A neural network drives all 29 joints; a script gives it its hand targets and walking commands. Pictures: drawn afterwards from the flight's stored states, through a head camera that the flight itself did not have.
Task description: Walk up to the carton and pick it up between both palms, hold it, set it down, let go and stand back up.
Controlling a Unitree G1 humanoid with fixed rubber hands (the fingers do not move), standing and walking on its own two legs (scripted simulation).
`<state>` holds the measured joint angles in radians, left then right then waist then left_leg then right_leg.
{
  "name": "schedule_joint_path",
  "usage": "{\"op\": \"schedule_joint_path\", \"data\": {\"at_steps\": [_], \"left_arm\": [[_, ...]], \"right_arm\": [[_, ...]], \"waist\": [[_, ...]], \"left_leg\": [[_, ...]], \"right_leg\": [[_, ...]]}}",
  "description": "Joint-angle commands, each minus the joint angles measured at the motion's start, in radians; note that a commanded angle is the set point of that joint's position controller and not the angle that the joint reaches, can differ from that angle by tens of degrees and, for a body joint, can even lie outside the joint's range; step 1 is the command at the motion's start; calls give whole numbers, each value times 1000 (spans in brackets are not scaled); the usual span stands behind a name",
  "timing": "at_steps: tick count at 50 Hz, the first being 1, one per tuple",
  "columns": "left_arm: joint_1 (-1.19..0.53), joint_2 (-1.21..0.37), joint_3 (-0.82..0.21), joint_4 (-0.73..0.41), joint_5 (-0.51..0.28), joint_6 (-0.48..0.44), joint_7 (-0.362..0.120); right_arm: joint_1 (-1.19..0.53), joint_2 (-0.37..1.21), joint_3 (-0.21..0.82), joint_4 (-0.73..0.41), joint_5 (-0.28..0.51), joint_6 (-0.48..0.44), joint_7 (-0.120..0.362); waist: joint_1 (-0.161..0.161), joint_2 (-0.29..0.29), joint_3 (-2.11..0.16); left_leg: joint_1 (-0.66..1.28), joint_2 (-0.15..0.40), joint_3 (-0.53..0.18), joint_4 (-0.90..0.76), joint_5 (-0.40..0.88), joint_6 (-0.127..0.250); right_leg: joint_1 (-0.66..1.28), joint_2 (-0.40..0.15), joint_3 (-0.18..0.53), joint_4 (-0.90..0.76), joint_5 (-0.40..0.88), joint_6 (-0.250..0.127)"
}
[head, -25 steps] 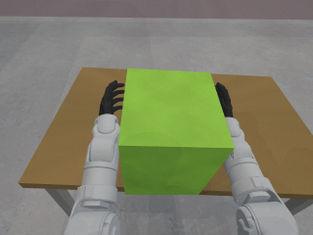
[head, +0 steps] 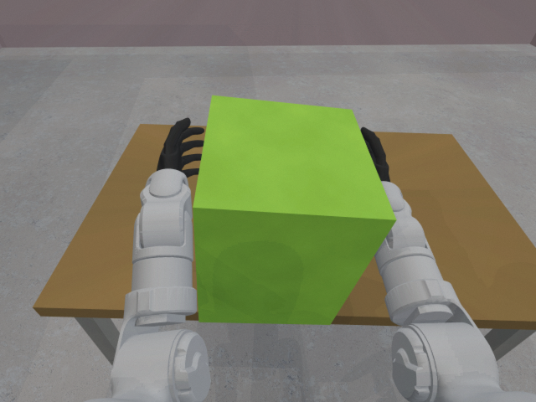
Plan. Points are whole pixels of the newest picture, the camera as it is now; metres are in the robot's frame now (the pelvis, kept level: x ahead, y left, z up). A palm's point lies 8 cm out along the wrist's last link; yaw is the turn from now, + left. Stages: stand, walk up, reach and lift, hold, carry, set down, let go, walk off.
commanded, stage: reach and lift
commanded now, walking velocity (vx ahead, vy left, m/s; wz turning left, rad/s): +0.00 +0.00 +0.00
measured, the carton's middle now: (274, 216) +0.34 -0.01 +0.13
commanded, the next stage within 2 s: hold in 0.90 s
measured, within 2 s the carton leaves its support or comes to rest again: neither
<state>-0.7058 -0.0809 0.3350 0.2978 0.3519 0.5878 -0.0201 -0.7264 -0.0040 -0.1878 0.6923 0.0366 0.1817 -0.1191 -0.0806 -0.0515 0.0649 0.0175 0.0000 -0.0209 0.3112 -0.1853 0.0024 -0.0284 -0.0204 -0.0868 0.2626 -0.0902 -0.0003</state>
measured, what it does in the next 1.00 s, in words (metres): stands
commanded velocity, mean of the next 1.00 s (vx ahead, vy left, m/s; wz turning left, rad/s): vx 0.00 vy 0.00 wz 0.00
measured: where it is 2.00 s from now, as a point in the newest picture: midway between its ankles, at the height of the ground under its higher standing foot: outside the picture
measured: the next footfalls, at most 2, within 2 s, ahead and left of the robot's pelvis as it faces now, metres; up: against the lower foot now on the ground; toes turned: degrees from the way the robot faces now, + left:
none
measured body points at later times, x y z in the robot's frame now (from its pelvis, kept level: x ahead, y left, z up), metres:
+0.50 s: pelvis +0.01 +0.01 +0.00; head -0.03 +0.04 +0.45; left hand +0.40 +0.14 +0.20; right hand +0.39 -0.15 +0.19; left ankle +0.00 +0.12 -0.75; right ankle +0.05 -0.12 -0.75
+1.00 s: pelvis +0.01 +0.00 +0.00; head -0.03 +0.03 +0.45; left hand +0.39 +0.14 +0.21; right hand +0.39 -0.16 +0.20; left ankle +0.00 +0.12 -0.75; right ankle +0.05 -0.12 -0.75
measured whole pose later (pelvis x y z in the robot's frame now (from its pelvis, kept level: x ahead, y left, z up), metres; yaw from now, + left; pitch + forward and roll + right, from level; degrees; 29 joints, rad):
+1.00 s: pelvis +0.01 +0.00 +0.00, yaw +0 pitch -10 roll -1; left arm -0.68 -0.08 0.32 0.14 0.35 0.70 -0.02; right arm -0.76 -0.05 -0.08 0.61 0.16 0.26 -0.15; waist -0.09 -0.05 0.07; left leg 0.05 0.01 -0.02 0.33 -0.21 0.00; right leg 0.01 -0.01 -0.08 0.25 -0.09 0.00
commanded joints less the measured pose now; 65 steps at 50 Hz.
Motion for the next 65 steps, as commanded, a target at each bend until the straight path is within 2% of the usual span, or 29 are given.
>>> {"op": "schedule_joint_path", "data": {"at_steps": [1, 2, 4, 9, 16, 20, 24, 33, 39, 43, 44, 47, 49, 55, 57, 61, 65], "left_arm": [[-510, -462, -415, -62, -129, -6, -133], [-503, -469, -421, -83, -137, -11, -134], [-505, -461, -428, -103, -141, -11, -136], [-508, -422, -404, -135, -121, 11, -146], [-546, -481, -501, -199, -152, 20, -129], [-537, -487, -500, -183, -144, 34, -121], [-520, -482, -468, -154, -123, 57, -128], [-547, -500, -490, -183, -134, 62, -112], [-531, -452, -428, -160, -103, 81, -123], [-552, -442, -418, -156, -105, 87, -135], [-545, -452, -399, -166, -107, 84, -138], [-551, -454, -427, -194, -120, 81, -137], [-558, -450, -433, -199, -127, 82, -138], [-584, -430, -434, -216, -122, 108, -157], [-588, -440, -431, -206, -127, 117, -162], [-623, -461, -449, -209, -139, 123, -164], [-619, -464, -441, -195, -130, 131, -160]], "right_arm": [[-724, 550, 411, -337, 77, -61, 58], [-721, 544, 439, -349, 92, -55, 47], [-695, 550, 463, -348, 105, -40, 32], [-621, 539, 458, -299, 107, -5, 29], [-674, 533, 468, -374, 151, -5, 32], [-654, 502, 440, -340, 139, 6, 39], [-640, 470, 396, -296, 119, 14, 55], [-718, 475, 429, -353, 149, -2, 59], [-692, 475, 427, -305, 143, 16, 54], [-717, 496, 423, -314, 144, 23, 49], [-737, 510, 457, -354, 170, 20, 53], [-750, 527, 498, -397, 193, 24, 43], [-752, 537, 504, -402, 193, 33, 35], [-687, 528, 459, -322, 169, 80, 26], [-704, 527, 450, -333, 171, 87, 27], [-734, 526, 431, -337, 174, 95, 31], [-741, 520, 423, -326, 178, 104, 37]], "waist": [[-31, -13, -428], [-14, -2, -441], [-22, -8, -437], [-14, 16, -365], [-37, 83, -413], [-49, 82, -370], [-49, 74, -310], [-42, 78, -396], [-22, 52, -342], [-22, 45, -346], [10, 44, -374], [8, 46, -435], [6, 35, -429], [-27, 40, -340], [-29, 39, -333], [-41, 73, -337], [-31, 89, -325]], "left_leg": [[-92, -58, 67, -24, 168, 2], [-92, -65, 62, -17, 185, -2], [-95, -69, 62, -21, 171, -2], [-124, -62, 59, -55, 119, -4], [-48, -54, 42, -1, 255, -44], [-28, -39, 41, -13, 236, -51], [-39, -21, 41, -42, 191, -52], [24, -24, 37, 10, 335, -61], [-39, -32, 53, -24, 242, -33], [-67, -42, 59, -34, 197, -22], [-82, -46, 54, -31, 214, -13], [-77, -53, 52, -14, 267, -11], [-87, -56, 53, -15, 246, -7], [-124, -51, 54, -58, 125, -6], [-136, -48, 54, -63, 104, -6], [-146, -40, 49, -65, 101, -16], [-154, -33, 46, -67, 107, -21]], "right_leg": [[335, 63, -8, 27, 233, 46], [350, 59, -5, 33, 268, 51], [350, 56, 0, 37, 292, 61], [333, 48, -5, 30, 225, 61], [285, 65, -15, 29, 223, 44], [234, 73, -27, 15, 139, 35], [211, 75, -36, -1, 52, 27], [235, 85, -34, 8, 145, 20], [268, 74, -22, 7, 137, 28], [293, 66, -15, 11, 159, 36], [319, 67, -10, 16, 170, 39], [358, 69, 1, 30, 244, 45], [351, 65, 2, 28, 234, 46], [320, 59, 5, 9, 121, 40], [318, 60, 2, 8, 89, 37], [310, 66, -5, 10, 46, 29], [306, 70, -6, 16, 27, 24]]}}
